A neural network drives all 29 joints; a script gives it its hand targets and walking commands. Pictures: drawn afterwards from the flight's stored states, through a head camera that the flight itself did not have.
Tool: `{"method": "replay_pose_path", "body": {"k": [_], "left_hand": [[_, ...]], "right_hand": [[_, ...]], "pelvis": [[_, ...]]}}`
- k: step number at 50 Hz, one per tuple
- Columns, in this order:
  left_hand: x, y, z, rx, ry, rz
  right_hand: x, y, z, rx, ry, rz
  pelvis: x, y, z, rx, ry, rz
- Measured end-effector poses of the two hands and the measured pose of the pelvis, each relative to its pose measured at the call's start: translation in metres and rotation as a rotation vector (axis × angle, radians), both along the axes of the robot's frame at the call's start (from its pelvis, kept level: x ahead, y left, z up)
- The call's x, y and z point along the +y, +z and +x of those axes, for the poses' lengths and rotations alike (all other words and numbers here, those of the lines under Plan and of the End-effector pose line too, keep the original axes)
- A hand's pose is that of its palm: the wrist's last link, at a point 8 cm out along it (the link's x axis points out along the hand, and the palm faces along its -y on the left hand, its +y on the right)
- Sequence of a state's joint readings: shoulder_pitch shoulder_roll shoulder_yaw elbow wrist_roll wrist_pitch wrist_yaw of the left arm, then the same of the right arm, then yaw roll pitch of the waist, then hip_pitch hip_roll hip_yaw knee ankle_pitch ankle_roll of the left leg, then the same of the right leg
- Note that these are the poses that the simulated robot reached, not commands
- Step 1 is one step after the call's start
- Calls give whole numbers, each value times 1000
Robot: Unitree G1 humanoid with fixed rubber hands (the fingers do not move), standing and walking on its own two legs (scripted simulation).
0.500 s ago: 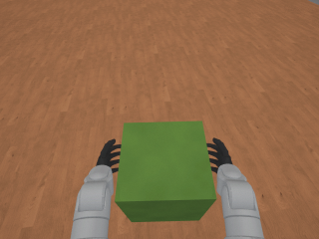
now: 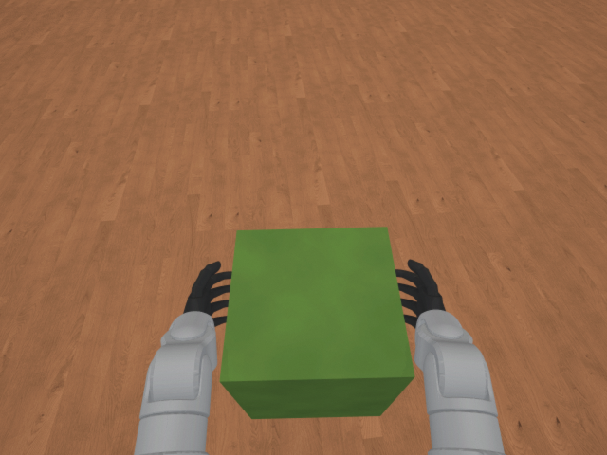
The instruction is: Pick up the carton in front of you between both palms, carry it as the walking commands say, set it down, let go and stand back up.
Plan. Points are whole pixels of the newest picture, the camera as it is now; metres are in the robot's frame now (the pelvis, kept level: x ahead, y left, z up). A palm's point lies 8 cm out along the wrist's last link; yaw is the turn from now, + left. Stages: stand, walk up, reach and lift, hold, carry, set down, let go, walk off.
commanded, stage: carry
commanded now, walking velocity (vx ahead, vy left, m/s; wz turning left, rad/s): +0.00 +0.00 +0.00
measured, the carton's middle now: (314, 330) +0.31 +0.00 -0.04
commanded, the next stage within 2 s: none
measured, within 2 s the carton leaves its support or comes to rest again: neither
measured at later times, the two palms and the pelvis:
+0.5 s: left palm (211, 289) +0.33 +0.14 +0.03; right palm (424, 288) +0.34 -0.16 +0.03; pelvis +0.04 -0.01 +0.00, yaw +0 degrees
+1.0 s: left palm (208, 308) +0.30 +0.14 +0.04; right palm (432, 311) +0.30 -0.16 +0.03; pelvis +0.01 -0.01 +0.00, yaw -1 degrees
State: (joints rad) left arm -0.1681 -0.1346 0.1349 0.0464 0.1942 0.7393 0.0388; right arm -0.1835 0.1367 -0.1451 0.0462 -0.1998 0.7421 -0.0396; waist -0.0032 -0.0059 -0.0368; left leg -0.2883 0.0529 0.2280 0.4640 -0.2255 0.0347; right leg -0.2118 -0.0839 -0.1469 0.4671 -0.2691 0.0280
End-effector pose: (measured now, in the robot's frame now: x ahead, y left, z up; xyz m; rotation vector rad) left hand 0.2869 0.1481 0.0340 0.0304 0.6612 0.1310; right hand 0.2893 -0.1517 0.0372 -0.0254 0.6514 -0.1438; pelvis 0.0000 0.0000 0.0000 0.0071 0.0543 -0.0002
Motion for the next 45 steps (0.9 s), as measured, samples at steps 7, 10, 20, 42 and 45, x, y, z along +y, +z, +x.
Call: {"method": "replay_pose_path", "body": {"k": [7, 10, 20, 42, 45], "left_hand": [[-7, 3, 32, -1, 0, 12], [-9, 0, 39, 1, 1, 13], [-7, 0, 47, -2, 5, 9], [-10, -1, 26, 2, -7, 3], [-10, 0, 21, 1, -11, 8]], "right_hand": [[-7, -1, 31, -1, 6, 2], [-9, -3, 39, 1, 9, -2], [-7, -2, 48, -2, 15, -10], [-10, -3, 22, 2, 0, -11], [-10, -2, 18, 2, -1, -9]], "pelvis": [[-8, -4, 29, 15, -1, -4], [-10, -5, 36, 22, 1, -6], [-9, -3, 45, 23, -1, -12], [-8, -5, 23, -2, -12, -7], [-8, -5, 19, -6, -15, -8]]}}
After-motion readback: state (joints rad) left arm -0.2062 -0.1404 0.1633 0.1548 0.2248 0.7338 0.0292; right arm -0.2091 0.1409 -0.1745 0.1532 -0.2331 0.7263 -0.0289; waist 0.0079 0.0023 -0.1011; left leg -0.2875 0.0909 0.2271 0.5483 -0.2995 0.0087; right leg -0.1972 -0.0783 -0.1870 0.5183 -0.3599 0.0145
